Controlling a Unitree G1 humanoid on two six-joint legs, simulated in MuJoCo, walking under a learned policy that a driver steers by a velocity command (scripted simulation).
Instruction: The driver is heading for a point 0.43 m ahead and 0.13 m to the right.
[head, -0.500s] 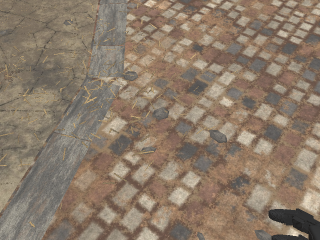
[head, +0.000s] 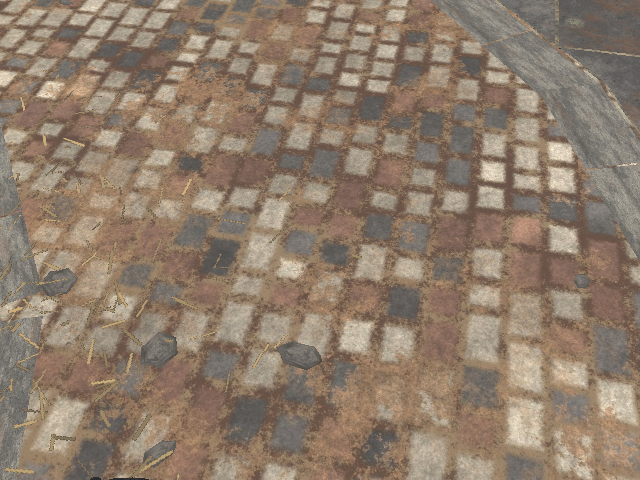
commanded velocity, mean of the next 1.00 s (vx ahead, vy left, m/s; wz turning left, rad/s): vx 0.30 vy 0.00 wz -0.35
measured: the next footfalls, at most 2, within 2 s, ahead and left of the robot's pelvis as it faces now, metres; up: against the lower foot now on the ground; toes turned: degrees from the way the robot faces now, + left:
right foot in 0.04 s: +0.18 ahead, -0.10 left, +0.00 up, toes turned -4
left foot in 0.48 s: +0.49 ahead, +0.06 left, +0.00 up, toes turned -19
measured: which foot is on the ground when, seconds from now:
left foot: down 0.00-0.04, up 0.06-0.46, down 0.48-1.00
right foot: up 0.00-0.02, down 0.04-0.50, up 0.52-0.80, down 0.82-1.00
